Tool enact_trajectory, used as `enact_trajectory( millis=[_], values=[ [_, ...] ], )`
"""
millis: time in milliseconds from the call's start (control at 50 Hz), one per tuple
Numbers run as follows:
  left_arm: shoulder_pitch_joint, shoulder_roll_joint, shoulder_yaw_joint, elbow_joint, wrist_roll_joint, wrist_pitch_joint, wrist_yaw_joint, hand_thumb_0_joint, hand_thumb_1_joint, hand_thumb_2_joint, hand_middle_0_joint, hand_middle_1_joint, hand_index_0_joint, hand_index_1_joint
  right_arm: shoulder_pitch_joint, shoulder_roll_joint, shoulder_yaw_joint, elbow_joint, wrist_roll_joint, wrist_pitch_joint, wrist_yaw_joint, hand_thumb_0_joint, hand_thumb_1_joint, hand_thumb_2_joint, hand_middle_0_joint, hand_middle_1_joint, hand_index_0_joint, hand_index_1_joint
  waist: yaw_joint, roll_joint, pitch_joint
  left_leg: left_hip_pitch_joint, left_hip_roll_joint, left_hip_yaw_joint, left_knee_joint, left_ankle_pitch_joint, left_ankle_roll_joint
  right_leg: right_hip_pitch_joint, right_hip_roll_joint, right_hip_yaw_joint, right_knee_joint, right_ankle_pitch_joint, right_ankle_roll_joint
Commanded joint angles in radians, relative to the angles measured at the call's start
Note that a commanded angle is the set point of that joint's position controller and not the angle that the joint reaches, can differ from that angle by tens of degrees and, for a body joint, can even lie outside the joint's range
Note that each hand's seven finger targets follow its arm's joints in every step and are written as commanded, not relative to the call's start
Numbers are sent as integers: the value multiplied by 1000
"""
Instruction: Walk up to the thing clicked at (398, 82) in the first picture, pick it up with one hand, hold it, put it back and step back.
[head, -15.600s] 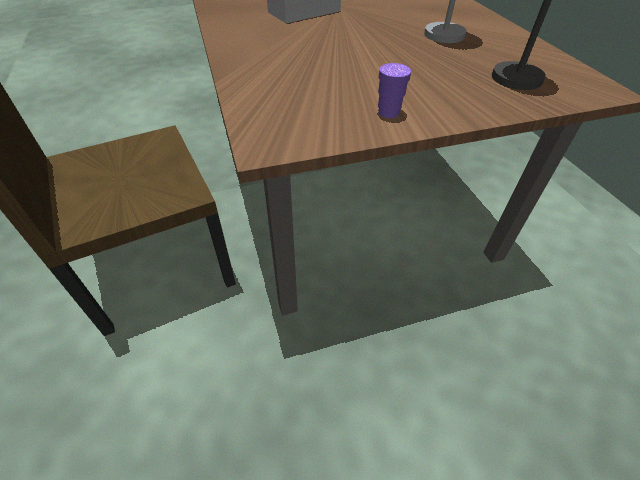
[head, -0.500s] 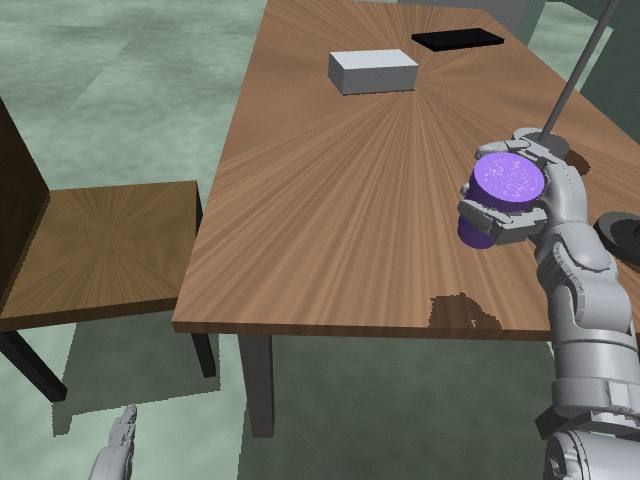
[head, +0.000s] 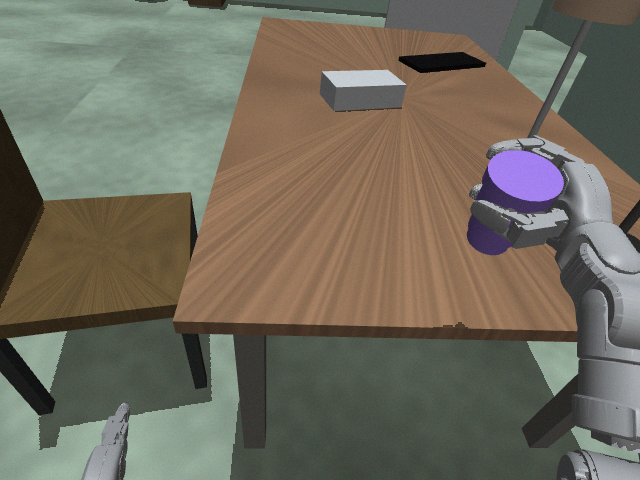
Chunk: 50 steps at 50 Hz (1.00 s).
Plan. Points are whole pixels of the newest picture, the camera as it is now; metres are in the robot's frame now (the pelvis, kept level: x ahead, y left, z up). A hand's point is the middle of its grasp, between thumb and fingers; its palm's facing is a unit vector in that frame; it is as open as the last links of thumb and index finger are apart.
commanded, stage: lift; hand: right
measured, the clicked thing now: (504, 209) +0.37 -0.18 +0.23
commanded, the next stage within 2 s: hold in 0.10 s
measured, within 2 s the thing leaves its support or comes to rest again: neither
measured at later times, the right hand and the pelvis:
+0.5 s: hand (526, 195) +0.34 -0.18 +0.26, palm faces +0.03 +1.00 -0.04, open 9.4 cm; pelvis +0.00 +0.00 +0.00, yaw +0 degrees
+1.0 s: hand (529, 205) +0.34 -0.18 +0.26, palm faces +0.03 +1.00 -0.04, open 9.4 cm; pelvis +0.01 -0.01 +0.00, yaw -1 degrees
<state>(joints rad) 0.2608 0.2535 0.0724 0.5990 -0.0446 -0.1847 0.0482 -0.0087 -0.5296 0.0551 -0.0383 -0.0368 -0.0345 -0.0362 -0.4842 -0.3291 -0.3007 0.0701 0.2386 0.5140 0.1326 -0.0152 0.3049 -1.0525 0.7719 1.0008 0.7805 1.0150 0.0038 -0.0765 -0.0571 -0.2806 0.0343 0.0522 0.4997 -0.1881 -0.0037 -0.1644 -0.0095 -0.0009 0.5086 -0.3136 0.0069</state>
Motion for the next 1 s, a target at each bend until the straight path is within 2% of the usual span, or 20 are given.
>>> enact_trajectory(
  millis=[0,80,120,180,240,280,320,380,440,540,620,680,700,720,760,820,860,900,940,980],
  values=[
    [-131,114,45,-173,0,-74,7,0,-543,52,-32,-40,-32,-40,-465,-229,-73,-255,13,-55,-3,0,-279,-1272,1308,1411,1338,1411,-1,94,-202,128,-9,15,-79,76,-5,-15,27,1,-80,132,-37],
    [-140,93,27,-149,-2,-76,1,0,-547,52,-34,-41,-34,-41,-446,-226,-75,-276,15,-34,2,0,-266,-1255,1283,1388,1313,1388,-14,60,-197,132,-9,17,-75,87,0,-22,27,4,-84,151,-32],
    [-145,128,61,-165,-2,-82,6,0,-549,55,-34,-41,-34,-42,-449,-235,-88,-271,17,-23,1,0,-278,-1258,1289,1390,1318,1390,-6,76,-207,136,-11,20,-76,85,1,-11,25,7,-86,150,-31],
    [-136,105,42,-137,-6,-82,1,0,-544,52,-36,-44,-37,-42,-441,-238,-86,-285,19,-11,9,0,-279,-1252,1282,1383,1312,1383,-14,55,-184,126,-13,22,-72,89,4,-18,23,9,-88,157,-27],
    [-138,163,94,-158,-4,-87,7,0,-549,53,-38,-42,-36,-44,-441,-236,-84,-295,21,3,13,0,-258,-1232,1258,1359,1288,1359,5,79,-205,121,-16,25,-73,95,4,7,21,12,-88,161,-29],
    [-127,103,40,-119,-8,-87,-2,0,-550,54,-39,-43,-37,-44,-428,-230,-85,-310,28,10,21,0,-274,-1239,1266,1365,1295,1365,-12,45,-191,122,-16,26,-68,118,7,3,21,12,-85,192,-24],
    [-139,121,57,-134,-9,-90,1,0,-549,52,-38,-41,-36,-42,-428,-238,-95,-321,31,15,23,0,-282,-1240,1272,1367,1301,1367,-13,52,-208,130,-21,30,-65,131,8,10,16,19,-86,217,-22],
    [-169,124,61,-128,-8,-93,0,0,-548,53,-39,-42,-37,-43,-415,-244,-107,-335,37,33,28,0,-286,-1232,1267,1358,1294,1358,-18,75,-184,130,-14,25,-81,79,0,-16,25,11,-87,150,-30],
    [-174,100,35,-102,-7,-95,-4,0,-550,54,-39,-43,-38,-44,-394,-250,-112,-364,39,40,30,0,-304,-1232,1273,1359,1299,1359,-23,71,-162,130,-9,19,-91,26,-5,-42,33,6,-91,95,-35],
    [-155,149,80,-120,-8,-96,3,0,-547,52,-40,-43,-39,-43,-358,-245,-121,-393,49,57,28,0,-306,-1233,1270,1357,1296,1357,-11,77,-203,133,-16,29,-70,114,1,0,25,13,-76,188,-28],
    [-153,103,45,-90,-9,-94,-1,0,-550,55,-39,-43,-38,-45,-320,-233,-122,-406,50,75,22,0,-303,-1224,1268,1351,1293,1351,-25,65,-190,142,-11,26,-69,118,-2,-15,32,9,-70,189,-28],
    [-164,117,45,-129,-9,-98,-1,0,-545,51,-39,-42,-39,-42,-327,-211,-99,-445,51,85,27,0,-284,-1222,1263,1350,1289,1350,-18,70,-203,143,-16,31,-56,159,2,0,23,17,-66,242,-23],
    [-146,132,72,-109,-9,-94,2,0,-544,49,-40,-42,-40,-42,-331,-220,-103,-448,47,88,29,0,-279,-1228,1266,1356,1293,1356,-8,58,-222,139,-18,32,-52,178,4,20,19,20,-67,270,-20],
    [-131,104,39,-92,-10,-91,-2,0,-549,52,-40,-41,-38,-43,-308,-210,-102,-434,49,92,31,0,-271,-1230,1262,1357,1291,1357,-13,41,-202,136,-16,32,-50,190,6,17,19,20,-63,290,-17],
    [-156,119,51,-103,-7,-97,-1,0,-542,47,-42,-44,-43,-43,-343,-188,-77,-467,51,93,32,0,-289,-1233,1265,1356,1293,1356,-7,48,-195,128,-16,31,-50,185,5,18,20,20,-62,280,-17],
    [-159,164,90,-124,-3,-103,7,0,-546,51,-42,-44,-42,-44,-337,-215,-95,-455,42,94,17,0,-293,-1235,1267,1358,1295,1358,0,67,-202,128,-19,37,-55,145,4,21,18,27,-73,236,-18],
    [-148,121,53,-112,-5,-101,2,0,-546,51,-42,-44,-41,-44,-326,-207,-93,-462,41,89,13,0,-299,-1239,1278,1365,1305,1365,-15,57,-183,125,-18,37,-55,135,5,7,19,27,-73,227,-18],
    [-138,140,74,-120,-5,-102,7,0,-542,49,-41,-43,-41,-42,-316,-206,-101,-448,46,90,9,0,-273,-1245,1277,1373,1306,1373,-8,75,-201,134,-16,35,-51,176,2,23,19,24,-64,266,-19],
    [-144,114,51,-94,-5,-100,0,0,-541,49,-40,-43,-41,-42,-340,-235,-121,-477,46,82,4,0,-282,-1246,1285,1377,1314,1377,-25,43,-179,129,-15,31,-52,164,3,2,23,20,-62,256,-18],
    [-145,140,86,-93,-6,-102,1,0,-539,49,-40,-44,-41,-42,-314,-233,-124,-459,44,81,2,0,-269,-1236,1271,1365,1299,1365,-19,35,-193,138,-20,34,-45,165,8,7,16,27,-66,274,-12]
  ],
)
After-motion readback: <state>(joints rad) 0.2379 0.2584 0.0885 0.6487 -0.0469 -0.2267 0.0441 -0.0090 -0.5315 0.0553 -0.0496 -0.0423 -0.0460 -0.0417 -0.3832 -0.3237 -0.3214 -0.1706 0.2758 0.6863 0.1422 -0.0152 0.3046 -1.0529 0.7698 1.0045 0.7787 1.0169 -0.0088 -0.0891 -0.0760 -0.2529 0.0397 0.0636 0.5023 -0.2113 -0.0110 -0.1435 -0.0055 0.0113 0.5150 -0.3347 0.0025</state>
